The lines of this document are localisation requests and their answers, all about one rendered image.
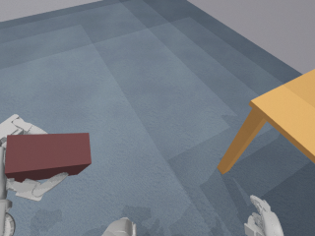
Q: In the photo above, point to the sponge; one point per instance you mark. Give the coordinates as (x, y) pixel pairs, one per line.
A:
(42, 156)

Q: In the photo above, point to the robot left forearm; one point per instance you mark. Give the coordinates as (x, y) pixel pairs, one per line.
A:
(7, 221)

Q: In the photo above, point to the table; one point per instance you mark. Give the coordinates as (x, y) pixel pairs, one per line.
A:
(289, 108)

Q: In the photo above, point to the left robot thigh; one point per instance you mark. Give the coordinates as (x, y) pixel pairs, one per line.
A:
(121, 227)

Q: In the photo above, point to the robot right hand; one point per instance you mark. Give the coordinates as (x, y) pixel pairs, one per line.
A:
(268, 223)

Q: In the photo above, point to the robot left hand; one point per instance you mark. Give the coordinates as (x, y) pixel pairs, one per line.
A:
(29, 189)

